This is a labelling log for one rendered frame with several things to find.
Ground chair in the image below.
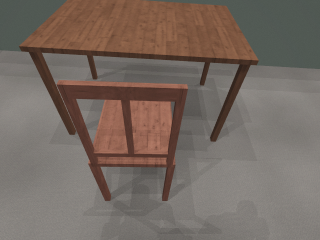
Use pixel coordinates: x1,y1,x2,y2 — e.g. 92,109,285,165
56,80,188,201

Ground table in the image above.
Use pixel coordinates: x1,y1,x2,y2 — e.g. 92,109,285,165
19,0,259,142

